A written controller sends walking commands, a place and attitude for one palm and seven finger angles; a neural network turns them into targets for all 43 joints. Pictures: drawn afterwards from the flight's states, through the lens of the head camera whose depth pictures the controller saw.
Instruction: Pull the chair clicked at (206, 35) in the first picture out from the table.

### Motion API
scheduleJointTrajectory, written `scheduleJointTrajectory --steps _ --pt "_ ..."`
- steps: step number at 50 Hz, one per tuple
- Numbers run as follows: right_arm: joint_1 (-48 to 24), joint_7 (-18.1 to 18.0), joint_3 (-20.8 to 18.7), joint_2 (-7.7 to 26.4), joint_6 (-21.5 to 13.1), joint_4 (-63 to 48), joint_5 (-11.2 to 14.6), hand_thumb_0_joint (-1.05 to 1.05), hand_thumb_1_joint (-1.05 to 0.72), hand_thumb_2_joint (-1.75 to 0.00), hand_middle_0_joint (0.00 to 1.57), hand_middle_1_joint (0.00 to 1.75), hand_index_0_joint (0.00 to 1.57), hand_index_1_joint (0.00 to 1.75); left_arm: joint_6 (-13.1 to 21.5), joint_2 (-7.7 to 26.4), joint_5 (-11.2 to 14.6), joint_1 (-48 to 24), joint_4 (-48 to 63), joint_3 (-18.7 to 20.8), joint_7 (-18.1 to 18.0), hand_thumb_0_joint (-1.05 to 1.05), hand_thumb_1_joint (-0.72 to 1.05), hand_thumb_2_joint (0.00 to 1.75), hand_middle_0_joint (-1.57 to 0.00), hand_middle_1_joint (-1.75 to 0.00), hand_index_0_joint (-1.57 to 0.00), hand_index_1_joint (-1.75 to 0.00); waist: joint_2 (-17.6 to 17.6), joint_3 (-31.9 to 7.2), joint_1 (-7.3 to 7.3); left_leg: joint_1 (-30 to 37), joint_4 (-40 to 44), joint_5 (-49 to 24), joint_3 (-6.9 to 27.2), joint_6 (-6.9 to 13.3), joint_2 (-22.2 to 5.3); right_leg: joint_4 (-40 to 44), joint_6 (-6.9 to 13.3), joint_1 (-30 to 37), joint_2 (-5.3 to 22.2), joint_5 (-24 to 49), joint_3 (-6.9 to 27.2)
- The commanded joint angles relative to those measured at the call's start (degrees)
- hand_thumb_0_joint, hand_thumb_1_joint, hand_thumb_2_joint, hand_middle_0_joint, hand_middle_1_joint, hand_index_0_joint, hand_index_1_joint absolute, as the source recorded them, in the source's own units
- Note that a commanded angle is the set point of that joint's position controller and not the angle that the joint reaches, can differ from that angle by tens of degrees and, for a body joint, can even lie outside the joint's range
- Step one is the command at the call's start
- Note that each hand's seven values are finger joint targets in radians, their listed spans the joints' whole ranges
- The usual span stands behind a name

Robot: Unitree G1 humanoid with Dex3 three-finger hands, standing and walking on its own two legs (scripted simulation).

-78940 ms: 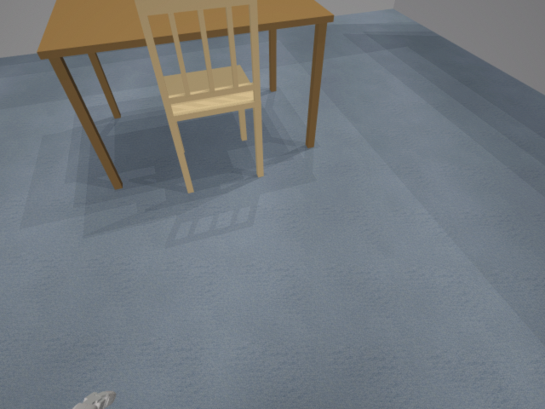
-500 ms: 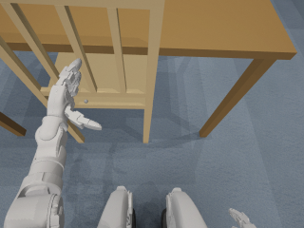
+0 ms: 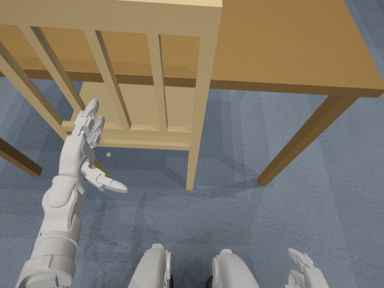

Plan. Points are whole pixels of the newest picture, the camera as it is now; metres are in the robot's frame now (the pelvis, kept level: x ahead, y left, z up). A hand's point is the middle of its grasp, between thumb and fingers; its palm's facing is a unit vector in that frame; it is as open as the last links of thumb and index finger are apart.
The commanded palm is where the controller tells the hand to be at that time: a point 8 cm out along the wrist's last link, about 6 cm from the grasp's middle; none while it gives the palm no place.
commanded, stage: aim the fingers beside a spindle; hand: left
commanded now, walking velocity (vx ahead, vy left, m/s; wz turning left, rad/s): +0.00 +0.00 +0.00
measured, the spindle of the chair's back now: (113, 89) +0.52 +0.19 +0.04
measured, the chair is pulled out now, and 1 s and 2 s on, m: -0.11 -0.11 -0.11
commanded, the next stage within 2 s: push the fingers through the gap in 1.26 s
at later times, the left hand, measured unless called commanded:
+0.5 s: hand (104, 162) +0.35 +0.18 +0.03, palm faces -0.05 -1.00 -0.06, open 16.9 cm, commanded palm +0.33 +0.24 +0.02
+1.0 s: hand (104, 160) +0.36 +0.19 +0.02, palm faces -0.08 -1.00 -0.03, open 16.9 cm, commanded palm +0.34 +0.24 +0.02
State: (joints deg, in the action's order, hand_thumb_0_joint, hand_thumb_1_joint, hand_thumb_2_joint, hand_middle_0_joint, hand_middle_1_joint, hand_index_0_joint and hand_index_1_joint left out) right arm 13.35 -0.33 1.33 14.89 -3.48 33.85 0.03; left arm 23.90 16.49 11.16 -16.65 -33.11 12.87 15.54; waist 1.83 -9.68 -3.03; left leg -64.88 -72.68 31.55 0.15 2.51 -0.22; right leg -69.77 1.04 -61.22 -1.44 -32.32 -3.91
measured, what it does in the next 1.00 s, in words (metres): stands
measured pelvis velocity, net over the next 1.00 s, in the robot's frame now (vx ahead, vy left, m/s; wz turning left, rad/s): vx -0.01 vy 0.00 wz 0.00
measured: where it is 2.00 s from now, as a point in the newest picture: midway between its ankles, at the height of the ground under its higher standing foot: outside the picture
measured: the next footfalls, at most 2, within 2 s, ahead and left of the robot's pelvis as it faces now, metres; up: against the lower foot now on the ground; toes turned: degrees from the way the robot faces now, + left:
none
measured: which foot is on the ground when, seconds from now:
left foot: down 0.00-1.00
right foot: down 0.00-1.00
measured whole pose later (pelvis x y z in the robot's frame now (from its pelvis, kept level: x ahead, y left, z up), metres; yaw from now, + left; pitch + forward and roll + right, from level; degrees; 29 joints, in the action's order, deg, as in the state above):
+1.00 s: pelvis -0.01 +0.00 +0.00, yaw +0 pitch +23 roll -3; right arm 14.2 -1.3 1.6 15.1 -6.1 34.3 0.4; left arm 22.0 18.3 12.7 -16.0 -32.6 14.6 18.6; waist 2.2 -9.5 -3.5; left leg -65.9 -73.6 30.8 0.4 2.3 -0.4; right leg -70.7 1.3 -62.3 -1.7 -31.6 -4.1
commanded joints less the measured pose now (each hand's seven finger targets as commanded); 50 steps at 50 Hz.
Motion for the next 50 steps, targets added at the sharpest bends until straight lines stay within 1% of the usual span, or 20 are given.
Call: scheduleJointTrajectory --steps 1,3,4,5,6,10,13,19,20,26,28,29,30,33,34,39,43,46,47,50 --pt "3.71 -0.66 -3.45 8.52 -2.11 -5.46 0.08 0.0 -0.9 -0.9 0.2 0.3 0.2 0.3 3.94 10.53 1.43 -12.93 13.14 4.47 0.24 0.0 -0.5 0.3 -0.06 -0.08 -0.06 -0.08 2.85 -24.28 -0.71 21.93 7.77 -24.96 3.76 -1.81 -0.22 8.01 1.22 9.43 -0.53 20.45 2.29" --pt "3.76 -0.59 -3.65 8.57 -2.3 -6.23 0.12 0.0 -0.9 -0.9 0.2 0.3 0.2 0.3 4.25 11.21 1.61 -11.15 17.11 4.55 0.43 0.0 -0.5 0.3 -0.06 -0.08 -0.06 -0.08 6.18 -26.98 -0.14 25.6 7.65 -29.41 3.96 -2.09 -0.46 7.56 1.41 9.55 -0.62 22.5 2.21" --pt "3.8 -0.4 -3.62 8.35 -2.28 -6.42 0.07 0.0 -0.9 -0.9 0.2 0.3 0.2 0.3 4.16 10.76 1.67 -8.98 18.2 4.24 0.56 0.0 -0.5 0.3 -0.06 -0.08 -0.06 -0.08 6.22 -28.11 0.45 27.17 8.0 -31.56 4.06 -2.26 -0.54 7.88 1.34 10.36 -0.49 23.57 2.19" --pt "3.59 -0.29 -3.61 8.23 -2.36 -6.52 0.15 0.0 -0.9 -0.9 0.2 0.3 0.2 0.3 4.04 9.29 1.94 -8.36 19.32 2.58 0.82 0.0 -0.5 0.3 -0.06 -0.08 -0.06 -0.08 6.66 -27.82 0.02 28.17 8.17 -32.46 4.15 -2.34 -0.64 8.24 1.27 10.25 -0.48 23.81 2.11" --pt "3.7 -0.31 -3.82 8.34 -2.38 -6.47 0.16 0.0 -0.9 -0.9 0.2 0.3 0.2 0.3 3.8 9.97 2.24 -6.39 19.79 3.66 0.76 0.0 -0.5 0.3 -0.06 -0.08 -0.06 -0.08 4.92 -27.78 0.22 27.98 8.25 -32.82 4.29 -2.34 -0.84 8.38 1.18 10.8 -0.55 24.15 2.0" --pt "2.82 -0.44 -3.51 8.42 -2.2 -5.99 0.36 0.0 -0.9 -0.9 0.2 0.3 0.2 0.3 2.34 7.49 2.38 -5.94 15.93 1.73 0.88 0.0 -0.5 0.3 -0.06 -0.08 -0.06 -0.08 1.46 -21.4 -1.54 21.66 8.07 -25.2 3.77 -1.59 -0.46 8.86 0.81 9.49 -0.58 20.76 1.9" --pt "2.56 -0.8 -3.32 8.77 -2.19 -6.12 0.41 0.0 -0.9 -0.9 0.2 0.3 0.2 0.3 2.31 9.67 2.44 -5.86 12.96 4.41 0.61 0.0 -0.5 0.3 -0.06 -0.08 -0.06 -0.08 -0.74 -18.48 -1.29 17.08 7.92 -20.14 3.26 -1.16 -0.02 9.16 1.0 9.87 -0.69 18.1 2.32" --pt "2.06 -1.18 -3.31 8.31 -3.4 -6.84 0.21 0.0 -0.9 -0.9 0.2 0.3 0.2 0.3 4.79 11.66 2.44 -9.46 21.08 4.7 1.13 0.0 -0.5 0.3 -0.06 -0.08 -0.06 -0.08 5.07 -26.12 0.07 22.48 7.98 -23.66 3.1 -1.38 0.12 8.79 1.27 12.43 -0.43 20.28 3.23" --pt "2.26 -1.25 -3.4 8.33 -3.54 -6.54 0.21 0.0 -0.9 -0.9 0.2 0.3 0.2 0.3 4.68 11.42 2.42 -8.38 20.6 4.55 1.16 0.0 -0.5 0.3 -0.06 -0.08 -0.06 -0.08 4.56 -26.26 -0.17 23.34 8.11 -24.54 3.28 -1.47 -0.03 8.88 1.21 12.27 -0.45 20.81 3.03" --pt "1.9 -1.5 -2.98 8.73 -3.4 -5.29 0.54 0.0 -0.9 -0.9 0.2 0.3 0.2 0.3 2.25 11.04 2.66 -7.63 10.5 5.6 1.91 0.0 -0.5 0.3 -0.06 -0.08 -0.06 -0.08 -0.96 -18.3 -1.4 14.04 7.71 -15.57 2.56 -0.91 0.2 10.09 0.75 10.7 -0.52 14.61 3.41" --pt "1.96 -1.46 -2.94 8.91 -3.6 -5.8 0.66 0.0 -0.9 -0.9 0.2 0.3 0.2 0.3 2.02 11.88 2.76 -7.79 9.58 6.28 2.62 0.0 -0.5 0.3 -0.06 -0.08 -0.06 -0.08 0.54 -18.27 -0.65 12.95 7.62 -14.52 2.45 -0.89 0.34 9.76 1.12 10.75 -0.51 13.4 3.7" --pt "1.69 -1.36 -2.94 8.8 -3.63 -6.22 0.62 0.0 -0.9 -0.9 0.2 0.3 0.2 0.3 2.21 11.63 2.67 -8.45 11.37 5.82 2.79 0.0 -0.5 0.3 -0.06 -0.08 -0.06 -0.08 2.72 -19.81 -0.29 14.51 8.01 -15.42 2.46 -1.01 0.34 9.55 1.19 10.63 -0.36 13.87 3.58" --pt "1.71 -1.24 -2.93 8.66 -3.75 -6.38 0.64 0.0 -0.9 -0.9 0.2 0.3 0.2 0.3 2.14 10.52 2.81 -9.04 11.96 4.47 3.0 0.0 -0.5 0.3 -0.06 -0.08 -0.06 -0.08 2.47 -20.36 -0.56 15.51 8.14 -15.51 2.58 -0.97 0.32 9.74 1.14 10.61 -0.37 13.8 3.5" --pt "2.21 -1.48 -3.11 8.8 -4.25 -6.44 0.54 0.0 -0.9 -0.9 0.2 0.3 0.2 0.3 3.34 12.57 3.17 -11.4 14.94 5.6 2.89 0.0 -0.5 0.3 -0.06 -0.08 -0.06 -0.08 2.07 -22.88 -0.77 16.04 7.4 -16.64 2.66 -0.72 0.13 9.55 1.08 11.48 -0.62 14.61 4.05" --pt "2.32 -1.55 -3.18 8.81 -4.36 -6.39 0.5 0.0 -0.9 -0.9 0.2 0.3 0.2 0.3 3.78 13.94 3.15 -11.54 15.63 7.0 2.73 0.0 -0.5 0.3 -0.06 -0.08 -0.06 -0.08 1.94 -23.88 -0.21 16.33 7.56 -17.11 2.66 -0.82 0.16 9.55 1.04 12.29 -0.53 15.01 4.22" --pt "2.41 -1.85 -2.98 8.83 -4.82 -5.17 0.42 0.0 -0.9 -0.9 0.2 0.3 0.2 0.3 4.24 14.84 2.72 -13.41 13.75 7.94 2.0 0.0 -0.5 0.3 -0.06 -0.08 -0.06 -0.08 3.33 -21.37 -0.8 15.95 7.7 -15.42 2.96 -0.99 0.02 9.48 1.04 9.47 -0.68 12.65 3.9" --pt "3.01 -1.67 -3.05 9.14 -5.13 -5.21 0.55 0.0 -0.9 -0.9 0.2 0.3 0.2 0.3 2.68 10.72 2.61 -13.63 11.07 3.95 2.78 0.0 -0.5 0.3 -0.06 -0.08 -0.06 -0.08 3.34 -20.49 -1.59 17.75 8.43 -15.5 3.93 -1.15 -0.13 9.3 1.24 6.75 -0.69 11.65 2.68" --pt "3.11 -1.56 -3.37 9.19 -4.99 -5.56 0.63 0.0 -0.9 -0.9 0.2 0.3 0.2 0.3 1.62 10.03 2.78 -11.66 10.81 3.55 3.56 0.0 -0.5 0.3 -0.06 -0.08 -0.06 -0.08 2.23 -22.49 -1.19 18.39 8.35 -16.82 3.72 -1.16 -0.18 9.35 1.06 7.64 -0.46 13.12 2.75" --pt "3.26 -1.54 -3.44 9.33 -4.95 -5.47 0.6 0.0 -0.9 -0.9 0.2 0.3 0.2 0.3 1.64 11.69 2.85 -12.17 11.51 5.0 3.4 0.0 -0.5 0.3 -0.06 -0.08 -0.06 -0.08 1.73 -22.8 -0.73 18.34 8.49 -17.18 3.98 -1.29 -0.3 9.13 1.14 8.07 -0.42 13.32 2.57" --pt "3.11 -1.27 -3.36 9.12 -4.84 -6.08 0.46 0.0 -0.9 -0.9 0.2 0.3 0.2 0.3 2.24 12.67 2.71 -10.85 14.21 5.97 2.5 0.0 -0.5 0.3 -0.06 -0.08 -0.06 -0.08 3.86 -23.96 0.15 21.03 9.02 -19.51 4.19 -1.7 -0.32 8.75 1.34 7.79 -0.49 14.3 2.29"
